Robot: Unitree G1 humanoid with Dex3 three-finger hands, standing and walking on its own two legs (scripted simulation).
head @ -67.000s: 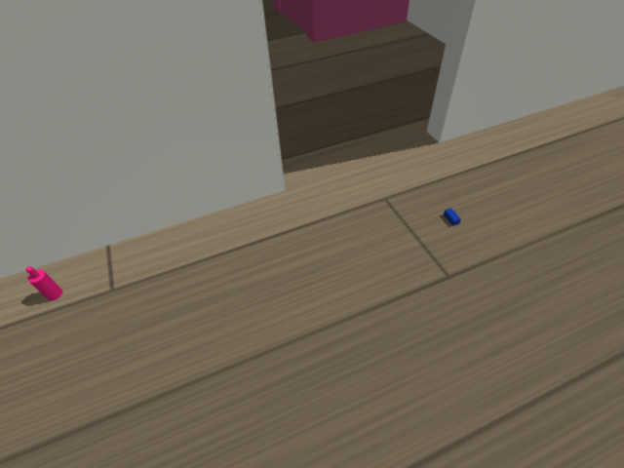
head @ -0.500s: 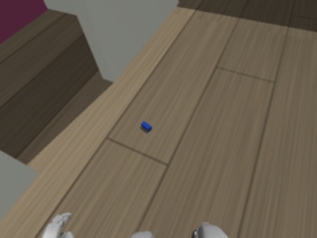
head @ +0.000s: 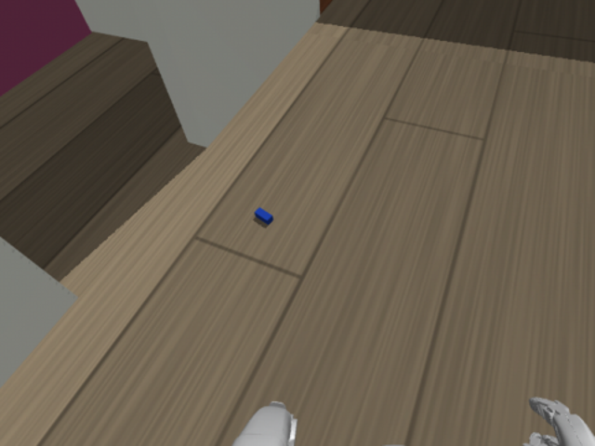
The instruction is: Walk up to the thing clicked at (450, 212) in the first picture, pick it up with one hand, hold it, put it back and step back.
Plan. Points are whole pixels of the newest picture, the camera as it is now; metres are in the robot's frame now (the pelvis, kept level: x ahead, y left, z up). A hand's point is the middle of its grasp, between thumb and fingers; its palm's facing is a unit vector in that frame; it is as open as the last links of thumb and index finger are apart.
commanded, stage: step back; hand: left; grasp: from above
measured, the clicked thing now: (263, 216) +1.03 +0.27 -0.74
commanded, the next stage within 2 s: stand in 1.12 s
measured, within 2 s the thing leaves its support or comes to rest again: neither
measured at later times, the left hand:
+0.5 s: hand out of the picture -0.02 +0.28 -0.14, palm faces +0.09 -0.92 -0.38, open 7.3 cm
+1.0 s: hand out of the picture +0.05 +0.30 -0.14, palm faces +0.10 -0.92 -0.37, open 7.3 cm
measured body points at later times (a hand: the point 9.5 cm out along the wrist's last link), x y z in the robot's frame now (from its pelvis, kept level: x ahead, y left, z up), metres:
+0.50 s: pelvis -0.05 -0.01 +0.01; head -0.05 +0.00 +0.46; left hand -0.03 +0.32 -0.11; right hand +0.03 -0.31 -0.11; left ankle -0.08 +0.13 -0.72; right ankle -0.01 -0.12 -0.72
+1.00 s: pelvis -0.01 +0.02 +0.01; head +0.01 +0.04 +0.46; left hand +0.04 +0.35 -0.12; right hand +0.11 -0.26 -0.11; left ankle +0.00 +0.15 -0.72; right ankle -0.01 -0.12 -0.72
